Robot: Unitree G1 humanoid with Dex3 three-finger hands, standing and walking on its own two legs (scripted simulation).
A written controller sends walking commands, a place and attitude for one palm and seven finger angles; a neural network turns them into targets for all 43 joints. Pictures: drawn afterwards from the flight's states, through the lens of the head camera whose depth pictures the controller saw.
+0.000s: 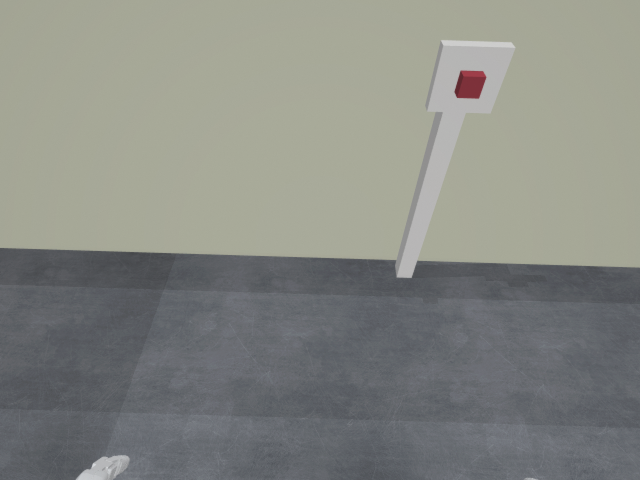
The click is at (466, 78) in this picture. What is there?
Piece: button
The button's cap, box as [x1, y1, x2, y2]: [455, 71, 485, 98]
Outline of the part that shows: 460,71 455,88 456,96 478,98 485,79 485,75 482,71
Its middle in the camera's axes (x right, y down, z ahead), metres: +0.35 -0.36 +0.90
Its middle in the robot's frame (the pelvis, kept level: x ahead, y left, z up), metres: +0.94 -0.30 +0.05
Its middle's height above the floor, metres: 0.82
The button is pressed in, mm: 0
